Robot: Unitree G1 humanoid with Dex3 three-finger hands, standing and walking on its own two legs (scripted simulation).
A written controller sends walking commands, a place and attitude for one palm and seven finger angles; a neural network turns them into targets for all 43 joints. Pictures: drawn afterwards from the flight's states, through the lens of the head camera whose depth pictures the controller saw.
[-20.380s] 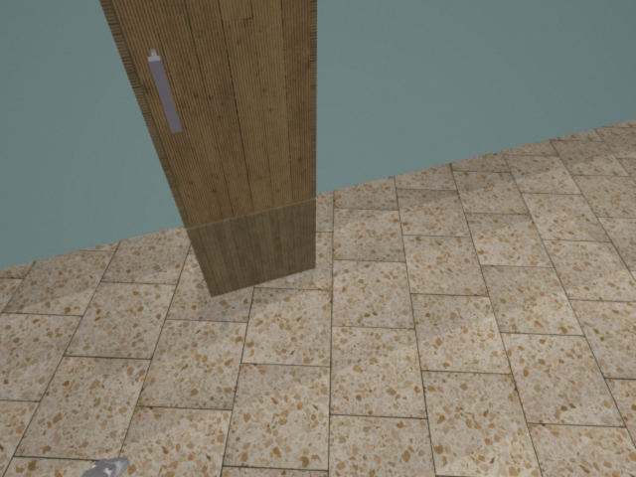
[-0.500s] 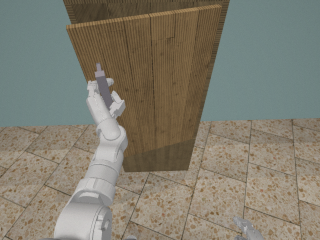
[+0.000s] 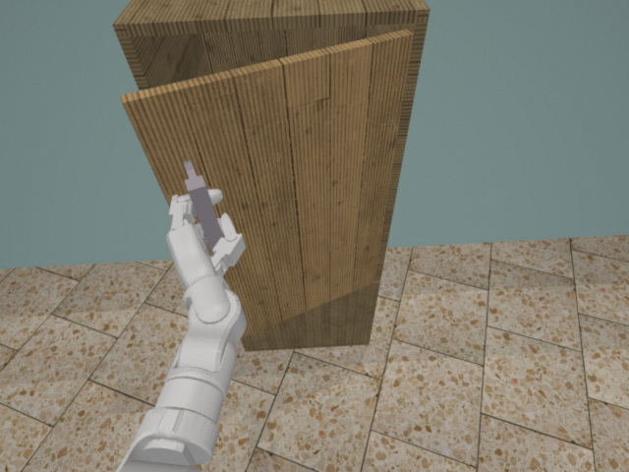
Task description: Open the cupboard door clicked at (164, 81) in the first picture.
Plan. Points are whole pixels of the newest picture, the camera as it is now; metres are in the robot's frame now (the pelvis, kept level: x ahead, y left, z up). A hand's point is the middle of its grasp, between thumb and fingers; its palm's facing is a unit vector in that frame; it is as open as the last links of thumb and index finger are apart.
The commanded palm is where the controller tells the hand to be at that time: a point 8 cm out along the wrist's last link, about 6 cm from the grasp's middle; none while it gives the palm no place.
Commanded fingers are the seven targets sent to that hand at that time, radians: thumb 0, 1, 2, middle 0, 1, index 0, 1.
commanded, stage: pull the door open along its arc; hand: left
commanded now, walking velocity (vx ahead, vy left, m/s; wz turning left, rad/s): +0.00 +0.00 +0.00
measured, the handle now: (206, 215) +0.44 +0.15 +0.09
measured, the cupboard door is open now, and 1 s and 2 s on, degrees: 22 38 41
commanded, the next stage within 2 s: open thumb and fingers to let go in 0.36 s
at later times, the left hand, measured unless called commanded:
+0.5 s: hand (277, 289) +0.31 +0.04 +0.10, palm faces +0.29 -0.96 -0.03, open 6.1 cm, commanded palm +0.27 +0.09 +0.09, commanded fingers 0.00 0.69 0.81 -0.38 -1.33 -0.38 -1.33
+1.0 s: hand (268, 289) +0.32 +0.06 +0.09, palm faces +0.40 -0.92 -0.02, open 12.9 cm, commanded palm +0.27 +0.09 +0.09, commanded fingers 0.00 -0.50 0.30 -0.25 -0.90 -0.25 -0.90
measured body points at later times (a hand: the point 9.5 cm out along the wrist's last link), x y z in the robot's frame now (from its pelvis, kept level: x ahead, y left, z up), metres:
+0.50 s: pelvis +0.02 -0.01 +0.00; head +0.01 -0.03 +0.45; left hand +0.29 +0.09 +0.10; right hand +0.26 -0.19 -0.07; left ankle +0.03 +0.13 -0.71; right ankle -0.04 -0.08 -0.71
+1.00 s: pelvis +0.00 -0.02 +0.00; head +0.01 -0.04 +0.45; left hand +0.29 +0.10 +0.09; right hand +0.15 -0.25 -0.12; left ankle +0.03 +0.13 -0.71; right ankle -0.04 -0.08 -0.71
